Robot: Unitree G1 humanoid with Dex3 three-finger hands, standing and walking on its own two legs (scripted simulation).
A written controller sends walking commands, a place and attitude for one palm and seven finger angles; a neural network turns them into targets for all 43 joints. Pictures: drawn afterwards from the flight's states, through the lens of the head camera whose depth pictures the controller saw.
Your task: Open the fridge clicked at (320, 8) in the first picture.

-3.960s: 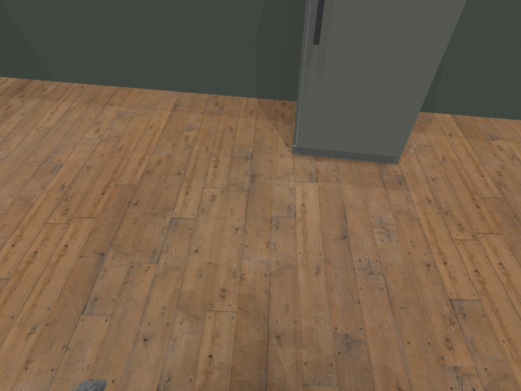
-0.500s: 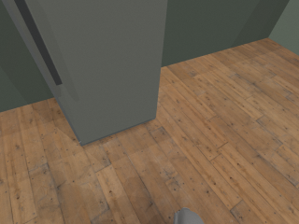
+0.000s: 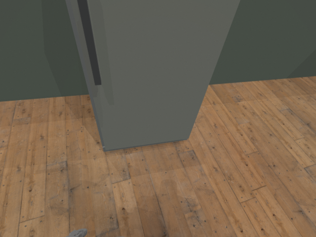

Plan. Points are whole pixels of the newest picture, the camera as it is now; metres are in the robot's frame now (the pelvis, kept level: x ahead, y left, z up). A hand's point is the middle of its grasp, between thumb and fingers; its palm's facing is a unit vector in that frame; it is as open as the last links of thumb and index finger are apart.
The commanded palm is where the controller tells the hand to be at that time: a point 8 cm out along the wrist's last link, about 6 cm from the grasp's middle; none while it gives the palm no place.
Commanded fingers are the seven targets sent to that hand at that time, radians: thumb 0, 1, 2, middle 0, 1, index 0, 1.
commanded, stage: turn to face it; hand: left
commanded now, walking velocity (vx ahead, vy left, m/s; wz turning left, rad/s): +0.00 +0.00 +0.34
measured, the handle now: (87, 24) +0.69 +0.27 +0.18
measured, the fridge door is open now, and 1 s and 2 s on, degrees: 0 0 0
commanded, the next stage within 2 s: take the last steps up to it in 0.34 s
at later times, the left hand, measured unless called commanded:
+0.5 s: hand out of the picture +0.03 +0.18 -0.14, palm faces +0.19 -0.94 -0.27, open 7.4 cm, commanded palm none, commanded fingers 0.00 0.90 0.90 -0.20 -0.30 -0.20 -0.30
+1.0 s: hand out of the picture -0.08 +0.15 -0.15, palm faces +0.32 -0.93 -0.15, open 7.4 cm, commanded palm none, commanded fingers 0.00 0.90 0.90 -0.20 -0.30 -0.20 -0.30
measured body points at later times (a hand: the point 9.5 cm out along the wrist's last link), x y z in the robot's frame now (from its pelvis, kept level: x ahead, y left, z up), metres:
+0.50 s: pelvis +0.00 -0.03 +0.02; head +0.02 -0.04 +0.47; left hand +0.02 +0.23 -0.12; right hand +0.09 -0.25 -0.14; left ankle +0.03 +0.09 -0.71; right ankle +0.01 -0.15 -0.72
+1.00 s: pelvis +0.06 +0.02 +0.02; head +0.08 +0.04 +0.47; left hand -0.09 +0.20 -0.14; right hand +0.18 -0.19 -0.13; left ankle +0.04 +0.13 -0.72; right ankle +0.02 -0.13 -0.68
